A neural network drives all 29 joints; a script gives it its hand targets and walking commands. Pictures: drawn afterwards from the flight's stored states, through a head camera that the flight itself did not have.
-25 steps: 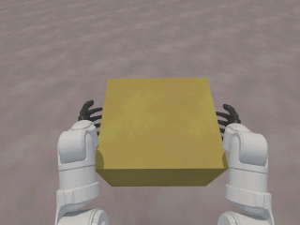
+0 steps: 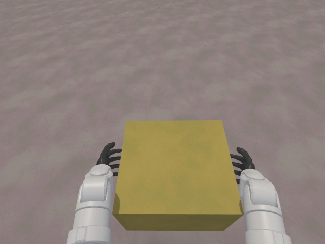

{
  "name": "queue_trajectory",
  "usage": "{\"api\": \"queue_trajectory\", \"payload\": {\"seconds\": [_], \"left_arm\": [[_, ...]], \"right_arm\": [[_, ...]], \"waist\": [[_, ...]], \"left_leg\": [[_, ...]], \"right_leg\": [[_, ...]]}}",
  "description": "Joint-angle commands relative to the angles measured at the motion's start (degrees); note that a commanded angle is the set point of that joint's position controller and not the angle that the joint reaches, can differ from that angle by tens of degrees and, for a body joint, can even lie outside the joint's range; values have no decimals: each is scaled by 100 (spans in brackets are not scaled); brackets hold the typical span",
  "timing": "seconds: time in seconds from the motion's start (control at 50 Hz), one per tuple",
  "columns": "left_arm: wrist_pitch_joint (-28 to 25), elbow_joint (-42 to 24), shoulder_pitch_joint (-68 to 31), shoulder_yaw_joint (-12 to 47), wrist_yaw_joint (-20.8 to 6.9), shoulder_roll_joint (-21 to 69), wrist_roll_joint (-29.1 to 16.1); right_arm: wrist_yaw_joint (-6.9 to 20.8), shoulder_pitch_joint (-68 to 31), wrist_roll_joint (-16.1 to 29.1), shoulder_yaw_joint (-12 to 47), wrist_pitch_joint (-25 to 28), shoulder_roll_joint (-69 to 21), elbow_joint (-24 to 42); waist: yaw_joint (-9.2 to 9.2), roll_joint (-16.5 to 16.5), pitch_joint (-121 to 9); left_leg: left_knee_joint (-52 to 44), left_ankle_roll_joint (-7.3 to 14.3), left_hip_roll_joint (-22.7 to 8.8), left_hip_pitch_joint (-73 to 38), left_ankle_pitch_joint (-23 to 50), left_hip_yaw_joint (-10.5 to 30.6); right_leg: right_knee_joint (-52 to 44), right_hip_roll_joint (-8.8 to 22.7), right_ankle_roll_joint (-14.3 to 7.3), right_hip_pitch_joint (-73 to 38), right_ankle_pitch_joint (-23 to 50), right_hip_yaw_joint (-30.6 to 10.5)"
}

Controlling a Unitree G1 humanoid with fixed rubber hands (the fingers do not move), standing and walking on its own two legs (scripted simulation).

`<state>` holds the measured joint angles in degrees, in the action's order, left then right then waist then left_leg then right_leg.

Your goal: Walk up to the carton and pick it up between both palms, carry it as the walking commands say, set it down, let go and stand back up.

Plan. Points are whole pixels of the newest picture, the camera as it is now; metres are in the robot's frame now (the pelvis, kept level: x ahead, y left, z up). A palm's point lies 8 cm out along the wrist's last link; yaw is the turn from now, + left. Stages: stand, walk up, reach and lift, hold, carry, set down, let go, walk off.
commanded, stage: hold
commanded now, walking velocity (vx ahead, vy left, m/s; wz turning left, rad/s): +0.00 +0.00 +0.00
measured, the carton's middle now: (174, 175) +0.33 -0.01 -0.06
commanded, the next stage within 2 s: set down in 0.48 s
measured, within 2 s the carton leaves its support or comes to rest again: neither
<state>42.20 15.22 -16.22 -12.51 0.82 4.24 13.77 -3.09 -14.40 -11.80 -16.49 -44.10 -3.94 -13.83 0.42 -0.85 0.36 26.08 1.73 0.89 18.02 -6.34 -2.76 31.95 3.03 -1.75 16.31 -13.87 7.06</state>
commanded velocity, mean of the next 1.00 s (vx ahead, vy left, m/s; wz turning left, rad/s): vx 0.00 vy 0.00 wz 0.00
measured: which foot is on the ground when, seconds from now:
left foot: down 0.00-1.00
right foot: down 0.00-1.00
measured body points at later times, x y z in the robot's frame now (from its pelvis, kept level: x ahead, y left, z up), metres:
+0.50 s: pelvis +0.02 -0.01 +0.01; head -0.01 +0.00 +0.46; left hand +0.35 +0.16 +0.05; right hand +0.33 -0.21 +0.04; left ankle +0.08 +0.11 -0.73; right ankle +0.04 -0.10 -0.73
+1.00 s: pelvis +0.03 +0.00 +0.00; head +0.03 +0.01 +0.45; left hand +0.34 +0.18 +0.01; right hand +0.33 -0.19 +0.00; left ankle +0.08 +0.11 -0.73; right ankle +0.04 -0.10 -0.73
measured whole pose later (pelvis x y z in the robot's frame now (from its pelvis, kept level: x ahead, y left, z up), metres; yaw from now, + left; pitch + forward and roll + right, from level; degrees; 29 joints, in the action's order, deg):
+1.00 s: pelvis +0.03 +0.00 +0.00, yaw -5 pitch -1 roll +0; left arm 32.3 19.6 -16.7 -24.3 -7.1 6.5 19.0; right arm 3.8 -17.5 -12.2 -20.6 -31.8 -3.9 -27.2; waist -4.0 2.4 -0.6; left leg 26.6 0.8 -0.4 14.9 -10.6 -3.2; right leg 28.3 -0.6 -2.3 13.1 -14.2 2.4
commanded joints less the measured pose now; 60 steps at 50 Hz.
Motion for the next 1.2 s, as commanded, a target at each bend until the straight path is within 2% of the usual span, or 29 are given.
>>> {"api": "queue_trajectory", "payload": {"seconds": [0.0,0.08,0.12,0.18,0.22,0.28,0.38,0.46,0.48,0.5,0.58,0.66,0.76,0.88,0.96,1.02,1.08,1.18], "left_arm": [[-935,-1091,-4147,3671,-2012,5336,-2082],[-879,77,-4044,2981,-2091,4933,-1646],[-843,536,-4030,2594,-2123,4728,-1397],[-804,820,-4222,2331,-2181,4641,-1176],[-770,1002,-4302,2233,-2205,4791,-1111],[-779,1045,-4309,2295,-2286,5064,-1189],[-746,379,-4061,2885,-2416,5449,-1493],[-603,15,-3530,3124,-2423,5603,-1590],[-537,522,-2874,2764,-2377,5289,-1321],[-541,573,-2768,2717,-2376,5316,-1281],[-602,598,-2455,2509,-2377,5262,-1209],[-784,395,-2618,2588,-2377,5176,-1316],[-981,552,-2927,2427,-2337,5072,-1280],[-1021,1271,-2889,1577,-2223,4739,-746],[-1076,1409,-2903,1287,-2096,4542,-486],[-1228,1314,-3001,1298,-2016,4565,-472],[-1459,1248,-2981,1351,-1952,4618,-500],[-1951,936,-2979,1829,-1789,4675,-736]], "right_arm": [[2172,-5330,1890,4368,927,-5259,1497],[2426,-5099,1539,3673,871,-5120,32],[2523,-4814,1300,3185,857,-5083,-771],[2643,-4550,1014,2615,936,-4997,-1619],[2713,-4759,920,2429,1032,-4917,-1787],[2734,-4892,873,2453,1124,-4996,-1519],[2632,-4572,994,2922,1107,-5264,-586],[2573,-4322,1216,3450,968,-5409,76],[2558,-4280,1280,3481,902,-5567,-376],[2559,-4273,1280,3457,915,-5514,-291],[2518,-4184,1315,3500,1000,-5433,-59],[2388,-4129,1272,3453,1170,-5303,71],[2287,-4015,976,2984,1365,-5011,-423],[2301,-3887,433,2126,1507,-4622,-1420],[2312,-3989,285,1914,1671,-4353,-1614],[2307,-4173,305,1965,1881,-4170,-1513],[2272,-4229,317,2056,2150,-4032,-1382],[2255,-3966,295,2222,2636,-3794,-1200]], "waist": [[20,828,-4025],[-222,726,-2899],[-335,556,-2397],[-376,163,-1921],[-366,-78,-1775],[-240,-105,-2027],[-13,7,-2998],[-86,77,-3376],[-683,342,-2963],[-617,329,-2915],[-729,424,-2857],[-572,407,-2819],[-374,289,-2241],[-440,43,-951],[-544,-111,-590],[-540,-176,-741],[-502,-207,-1093],[-272,-318,-2274]], "left_leg": [[-61,170,208,-2030,586,726],[-323,205,156,-1745,-858,611],[-465,222,140,-1623,-1369,514],[-642,158,68,-1469,-1724,525],[-782,105,-27,-1328,-1873,580],[-872,56,-108,-1319,-1481,595],[-571,-76,36,-1978,246,553],[-531,-85,151,-2186,1253,568],[-438,17,265,-2357,950,592],[-424,10,274,-2346,960,602],[-401,13,302,-2275,1216,590],[-299,-12,311,-2181,1315,612],[-172,-26,242,-1865,742,653],[-155,-17,145,-1167,-621,636],[7,-16,136,-852,-891,616],[190,-23,133,-681,-732,646],[391,-26,175,-560,-267,666],[867,-88,242,-609,1083,799]], "right_leg": [[-950,-616,29,-832,922,-999],[-1384,-531,-41,-125,-889,-967],[-1551,-491,-83,48,-1527,-959],[-1573,-501,-156,49,-1761,-997],[-1514,-546,-164,-79,-1649,-1041],[-1500,-602,-99,-458,-1060,-1101],[-1482,-593,-83,-763,341,-1175],[-1415,-654,4,-1087,1394,-1164],[-1349,-620,16,-811,1053,-1114],[-1348,-616,17,-756,1088,-1133],[-1321,-596,40,-787,1431,-1216],[-1235,-591,35,-654,1615,-1241],[-1155,-616,-31,-83,838,-1173],[-1085,-598,-168,623,-649,-1109],[-870,-601,-239,840,-877,-1131],[-639,-630,-282,981,-698,-1144],[-389,-680,-287,1170,-263,-1145],[167,-776,-265,1742,686,-1086]]}}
